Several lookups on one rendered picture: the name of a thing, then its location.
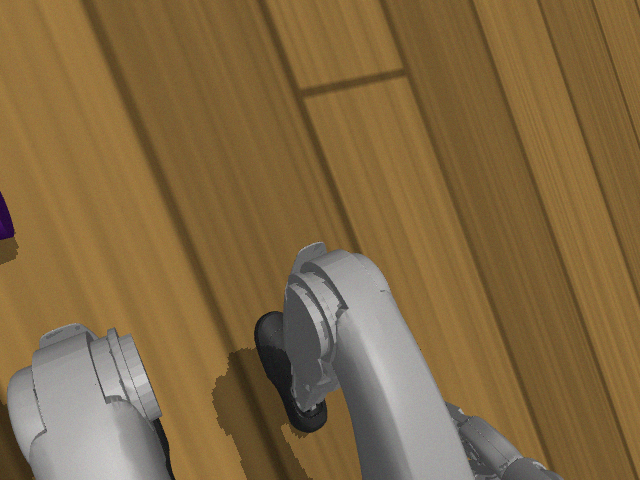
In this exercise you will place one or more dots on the right robot foot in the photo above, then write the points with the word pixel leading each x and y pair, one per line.
pixel 269 342

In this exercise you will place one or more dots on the bottle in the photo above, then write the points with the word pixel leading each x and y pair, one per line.
pixel 6 225

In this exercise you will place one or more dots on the left robot foot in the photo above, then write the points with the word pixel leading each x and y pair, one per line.
pixel 164 444

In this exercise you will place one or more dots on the right robot hand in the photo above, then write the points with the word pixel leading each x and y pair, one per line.
pixel 490 452

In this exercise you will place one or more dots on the right robot arm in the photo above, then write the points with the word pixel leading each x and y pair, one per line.
pixel 529 469

